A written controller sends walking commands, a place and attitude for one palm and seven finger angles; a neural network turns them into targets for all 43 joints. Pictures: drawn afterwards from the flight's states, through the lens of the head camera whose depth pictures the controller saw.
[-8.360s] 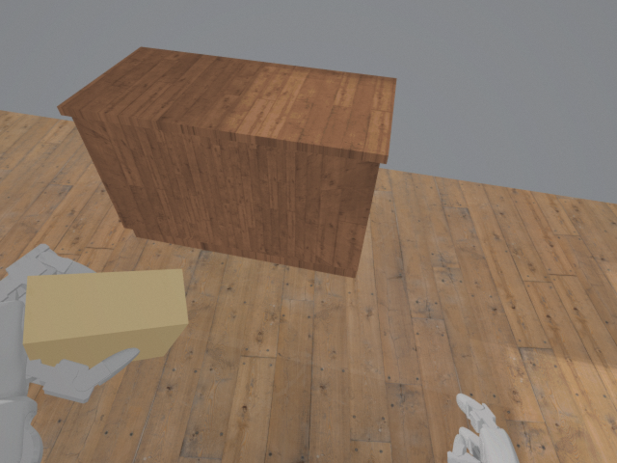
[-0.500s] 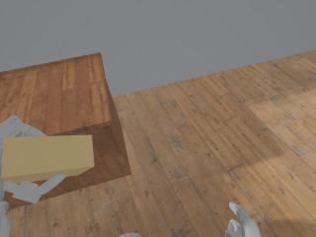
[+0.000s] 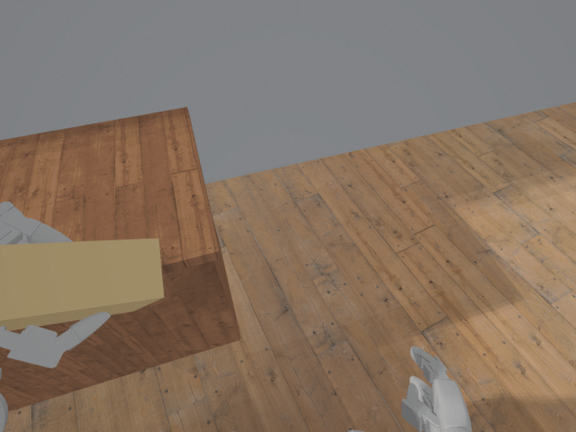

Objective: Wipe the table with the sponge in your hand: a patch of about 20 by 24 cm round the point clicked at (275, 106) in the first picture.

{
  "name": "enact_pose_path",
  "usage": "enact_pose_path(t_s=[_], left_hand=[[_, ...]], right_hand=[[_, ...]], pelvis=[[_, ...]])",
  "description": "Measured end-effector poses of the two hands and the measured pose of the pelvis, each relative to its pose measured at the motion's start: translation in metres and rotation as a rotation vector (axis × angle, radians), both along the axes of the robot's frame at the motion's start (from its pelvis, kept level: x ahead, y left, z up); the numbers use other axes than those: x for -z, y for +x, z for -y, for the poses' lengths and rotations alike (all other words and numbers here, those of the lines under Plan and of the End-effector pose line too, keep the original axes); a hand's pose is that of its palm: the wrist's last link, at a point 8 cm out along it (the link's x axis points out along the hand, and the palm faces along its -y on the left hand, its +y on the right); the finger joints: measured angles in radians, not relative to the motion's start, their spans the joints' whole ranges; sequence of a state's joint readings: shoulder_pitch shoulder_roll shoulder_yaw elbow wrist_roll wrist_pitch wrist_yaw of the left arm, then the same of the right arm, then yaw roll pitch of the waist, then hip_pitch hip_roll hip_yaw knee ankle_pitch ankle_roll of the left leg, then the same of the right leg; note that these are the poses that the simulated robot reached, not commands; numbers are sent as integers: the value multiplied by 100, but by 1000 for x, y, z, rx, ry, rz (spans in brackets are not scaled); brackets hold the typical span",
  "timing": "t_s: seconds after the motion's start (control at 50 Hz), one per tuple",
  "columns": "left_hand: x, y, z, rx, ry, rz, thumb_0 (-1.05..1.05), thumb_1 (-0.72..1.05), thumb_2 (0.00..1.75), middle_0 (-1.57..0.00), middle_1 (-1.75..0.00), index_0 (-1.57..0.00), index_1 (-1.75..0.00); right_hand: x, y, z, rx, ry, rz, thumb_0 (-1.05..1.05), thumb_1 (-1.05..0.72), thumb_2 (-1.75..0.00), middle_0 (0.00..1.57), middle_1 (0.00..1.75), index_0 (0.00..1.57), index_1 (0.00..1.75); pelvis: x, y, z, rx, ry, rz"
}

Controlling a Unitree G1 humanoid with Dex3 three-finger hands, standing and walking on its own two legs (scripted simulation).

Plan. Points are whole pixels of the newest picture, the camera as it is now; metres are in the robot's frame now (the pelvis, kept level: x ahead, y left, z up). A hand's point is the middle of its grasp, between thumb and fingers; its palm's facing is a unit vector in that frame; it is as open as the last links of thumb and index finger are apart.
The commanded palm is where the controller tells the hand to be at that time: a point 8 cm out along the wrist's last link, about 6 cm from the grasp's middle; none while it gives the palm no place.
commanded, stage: come to a stop and stand still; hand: left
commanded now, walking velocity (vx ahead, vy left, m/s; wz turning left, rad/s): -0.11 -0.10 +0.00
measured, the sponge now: (101, 283) +0.23 +0.20 +0.16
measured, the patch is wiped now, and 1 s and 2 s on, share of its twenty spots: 0.00 0.00 0.00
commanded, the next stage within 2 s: look again from close up in 1.08 s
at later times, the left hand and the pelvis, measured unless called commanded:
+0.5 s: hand (20, 298) +0.21 +0.26 +0.18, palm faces +0.39 -0.81 -0.44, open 9.8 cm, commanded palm +0.16 +0.30 +0.19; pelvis +0.00 +0.02 +0.01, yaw +0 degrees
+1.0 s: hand (2, 348) +0.17 +0.26 +0.17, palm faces +0.40 -0.81 -0.42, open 9.8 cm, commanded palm +0.11 +0.29 +0.19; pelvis -0.05 +0.01 +0.01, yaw +0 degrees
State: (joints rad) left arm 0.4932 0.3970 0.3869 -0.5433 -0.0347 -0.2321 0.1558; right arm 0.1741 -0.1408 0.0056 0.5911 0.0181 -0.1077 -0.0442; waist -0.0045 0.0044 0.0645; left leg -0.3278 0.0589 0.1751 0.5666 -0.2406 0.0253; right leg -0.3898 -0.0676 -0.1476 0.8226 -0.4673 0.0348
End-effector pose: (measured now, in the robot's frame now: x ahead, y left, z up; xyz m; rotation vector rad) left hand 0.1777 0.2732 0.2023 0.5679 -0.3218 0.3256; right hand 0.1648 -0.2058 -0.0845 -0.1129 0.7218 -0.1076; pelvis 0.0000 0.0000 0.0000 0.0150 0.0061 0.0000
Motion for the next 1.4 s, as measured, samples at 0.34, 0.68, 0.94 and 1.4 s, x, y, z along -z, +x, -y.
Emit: enact_pose_path(t_s=[0.34, 0.68, 0.94, 1.4], left_hand=[[24, 8, -10, -20, -93, -70, -1, -47, 100, -77, -134, -77, -134], [28, -37, -13, -43, -140, -86, -1, -47, 100, -77, -134, -77, -134], [18, -50, -26, -46, -95, -42, -1, -47, 100, -77, -134, -77, -134], [16, -15, -50, 35, -125, 39, -1, -47, 100, -77, -135, -77, -134]], right_hand=[[-6, 0, 20, 11, -126, -72, 1, -90, -90, 20, 30, 20, 30], [-9, -39, 1, -15, -56, -23, 1, -90, -90, 20, 30, 20, 30], [-5, -82, 6, 16, -104, -89, 1, -90, -90, 20, 30, 20, 30], [-32, -53, -10, -19, -107, 50, 1, -90, -90, 20, 30, 20, 30]], pelvis=[[-1, 9, -11, -9, -6, 26], [-4, -28, -10, 11, -32, 32], [-7, -47, -16, 2, -32, 39], [-9, -36, -38, 46, -25, 32]])
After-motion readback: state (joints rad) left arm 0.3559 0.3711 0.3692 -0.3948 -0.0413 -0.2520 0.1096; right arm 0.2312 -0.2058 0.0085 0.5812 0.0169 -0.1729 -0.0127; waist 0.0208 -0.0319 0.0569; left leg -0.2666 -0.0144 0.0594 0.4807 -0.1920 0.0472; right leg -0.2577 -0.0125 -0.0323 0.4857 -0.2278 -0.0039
